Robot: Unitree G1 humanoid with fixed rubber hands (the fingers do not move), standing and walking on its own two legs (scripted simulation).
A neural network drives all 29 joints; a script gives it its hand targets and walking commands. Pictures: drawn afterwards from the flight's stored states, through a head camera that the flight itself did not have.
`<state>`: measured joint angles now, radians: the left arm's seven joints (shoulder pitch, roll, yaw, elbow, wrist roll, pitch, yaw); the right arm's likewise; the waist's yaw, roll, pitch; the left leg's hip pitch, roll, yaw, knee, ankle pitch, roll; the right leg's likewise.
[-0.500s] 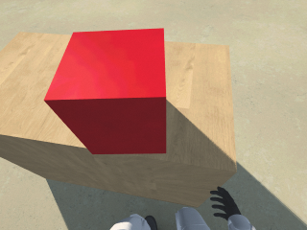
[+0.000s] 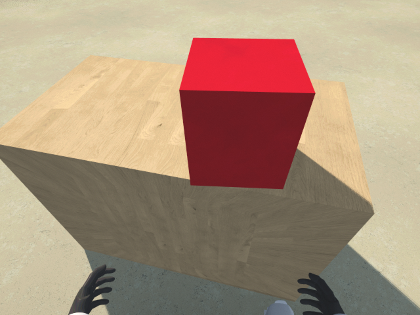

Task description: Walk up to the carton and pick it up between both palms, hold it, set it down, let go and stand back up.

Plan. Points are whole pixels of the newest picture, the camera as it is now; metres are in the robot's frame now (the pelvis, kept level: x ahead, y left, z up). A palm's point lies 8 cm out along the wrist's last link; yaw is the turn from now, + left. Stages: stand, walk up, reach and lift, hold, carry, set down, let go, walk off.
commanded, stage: walk up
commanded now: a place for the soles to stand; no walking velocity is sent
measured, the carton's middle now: (239, 116) +0.50 -0.06 +0.13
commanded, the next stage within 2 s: stand in 1.60 s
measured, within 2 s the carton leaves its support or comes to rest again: neither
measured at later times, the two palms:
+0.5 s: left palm (128, 283) +0.22 +0.17 -0.06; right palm out of the picture +0.08 -0.26 -0.05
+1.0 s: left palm out of the picture +0.14 +0.18 -0.06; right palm (346, 310) +0.17 -0.23 -0.04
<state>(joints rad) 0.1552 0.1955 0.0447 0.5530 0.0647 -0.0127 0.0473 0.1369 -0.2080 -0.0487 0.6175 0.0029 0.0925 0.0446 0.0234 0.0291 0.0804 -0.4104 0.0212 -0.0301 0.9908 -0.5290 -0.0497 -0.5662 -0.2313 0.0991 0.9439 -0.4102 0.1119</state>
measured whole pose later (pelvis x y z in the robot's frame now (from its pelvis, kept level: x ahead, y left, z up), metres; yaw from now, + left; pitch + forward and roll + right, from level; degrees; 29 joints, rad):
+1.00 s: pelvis +0.02 -0.04 +0.05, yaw -1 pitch -2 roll +0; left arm 0.22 0.14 0.03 0.70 0.03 0.01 0.00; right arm 0.20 -0.09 -0.02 0.66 -0.01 -0.01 -0.02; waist 0.04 -0.02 0.06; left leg -0.29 0.00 0.08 0.65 -0.33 0.05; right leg -0.34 -0.02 -0.10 0.63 -0.25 -0.03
